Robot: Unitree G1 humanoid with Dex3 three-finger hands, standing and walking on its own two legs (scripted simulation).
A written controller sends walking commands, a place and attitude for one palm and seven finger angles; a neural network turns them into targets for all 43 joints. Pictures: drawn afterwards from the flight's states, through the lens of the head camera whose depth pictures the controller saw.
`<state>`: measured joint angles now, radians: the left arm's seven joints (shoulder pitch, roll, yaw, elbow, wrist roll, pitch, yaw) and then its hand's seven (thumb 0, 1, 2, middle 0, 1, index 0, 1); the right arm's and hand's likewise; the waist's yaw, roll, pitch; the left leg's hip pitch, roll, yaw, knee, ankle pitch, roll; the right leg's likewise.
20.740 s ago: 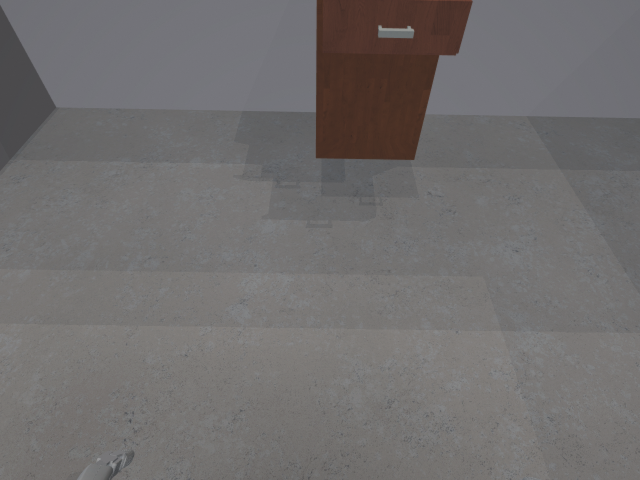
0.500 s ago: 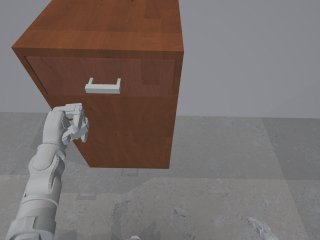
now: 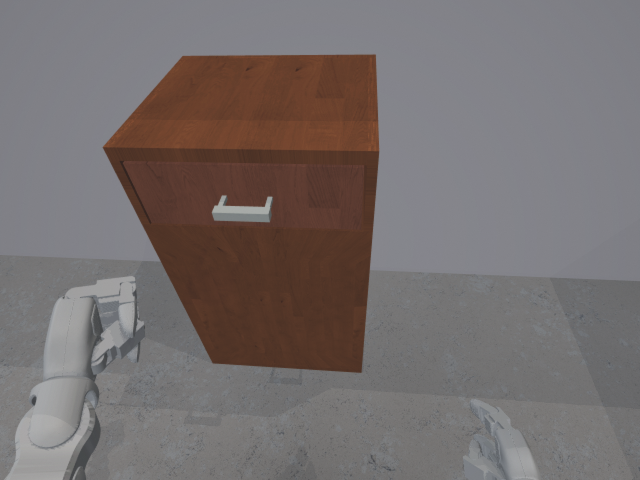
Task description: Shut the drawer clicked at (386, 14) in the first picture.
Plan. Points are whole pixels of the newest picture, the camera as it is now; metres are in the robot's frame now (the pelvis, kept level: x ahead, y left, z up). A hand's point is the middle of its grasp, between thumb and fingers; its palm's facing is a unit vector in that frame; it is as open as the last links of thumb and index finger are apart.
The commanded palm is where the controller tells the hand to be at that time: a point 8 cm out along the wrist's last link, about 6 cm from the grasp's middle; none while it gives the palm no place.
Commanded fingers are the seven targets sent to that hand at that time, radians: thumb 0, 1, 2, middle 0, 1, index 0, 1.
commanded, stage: draw the hand back to the body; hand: left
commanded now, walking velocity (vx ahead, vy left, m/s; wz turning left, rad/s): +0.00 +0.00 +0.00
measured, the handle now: (244, 207) +0.60 +0.21 -0.02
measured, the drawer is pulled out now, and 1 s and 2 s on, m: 0.00 0.00 0.00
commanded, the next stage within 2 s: step back with the hand held close in 0.42 s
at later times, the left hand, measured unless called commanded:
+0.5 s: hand (90, 365) +0.18 +0.23 +0.15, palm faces +0.38 -0.84 -0.38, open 3.2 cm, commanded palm +0.14 +0.27 +0.18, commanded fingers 0.00 0.90 0.90 -1.40 -1.60 -1.40 -1.60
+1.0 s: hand (60, 380) +0.17 +0.25 +0.15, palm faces +0.25 -0.82 -0.52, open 3.2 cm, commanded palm +0.11 +0.29 +0.18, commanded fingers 0.00 0.90 0.90 -1.40 -1.60 -1.40 -1.60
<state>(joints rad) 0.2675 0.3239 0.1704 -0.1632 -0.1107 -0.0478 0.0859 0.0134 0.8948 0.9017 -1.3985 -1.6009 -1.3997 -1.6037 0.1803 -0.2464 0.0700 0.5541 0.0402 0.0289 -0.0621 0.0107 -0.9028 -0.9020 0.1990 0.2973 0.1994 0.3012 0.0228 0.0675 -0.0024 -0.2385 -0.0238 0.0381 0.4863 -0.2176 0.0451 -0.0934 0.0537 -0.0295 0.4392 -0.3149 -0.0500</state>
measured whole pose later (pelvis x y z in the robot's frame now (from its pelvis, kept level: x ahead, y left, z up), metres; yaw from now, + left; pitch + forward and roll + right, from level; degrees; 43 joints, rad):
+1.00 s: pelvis -0.03 +0.01 +0.00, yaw -1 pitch +1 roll -1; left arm 0.66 0.43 0.37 -0.57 -0.09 -0.17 0.10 0.01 0.89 0.90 -1.40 -1.60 -1.40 -1.60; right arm 0.17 -0.25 -0.02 0.51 0.02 0.08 -0.06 0.01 -0.91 -0.90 0.20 0.30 0.20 0.30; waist 0.00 0.05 0.06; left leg -0.33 -0.02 0.06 0.46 -0.15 0.07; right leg -0.20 0.05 -0.02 0.44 -0.26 -0.02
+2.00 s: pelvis -0.26 +0.09 -0.03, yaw -1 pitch -4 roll -6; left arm 0.51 0.41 0.40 -0.64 -0.06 -0.23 0.10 0.01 0.88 0.90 -1.41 -1.60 -1.41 -1.60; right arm 0.19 -0.17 0.02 0.64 0.00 -0.11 -0.04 0.01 -0.90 -0.90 0.20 0.30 0.20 0.30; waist 0.02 0.00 0.01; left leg -0.52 0.00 0.09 0.57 0.03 0.14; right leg -0.13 0.05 0.02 0.81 -0.55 0.01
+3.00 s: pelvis -0.60 +0.24 +0.00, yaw -3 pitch -3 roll -3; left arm 0.58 0.44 0.41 -0.71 -0.03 -0.27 0.12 0.01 0.89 0.90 -1.41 -1.60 -1.41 -1.60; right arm 0.27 -0.11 0.04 0.61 -0.01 -0.14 0.00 0.01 -0.90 -0.90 0.20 0.30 0.20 0.30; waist -0.06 -0.05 0.06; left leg -0.30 0.06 0.00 0.58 -0.25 0.02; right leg -0.51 0.04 -0.06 1.10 -0.39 -0.03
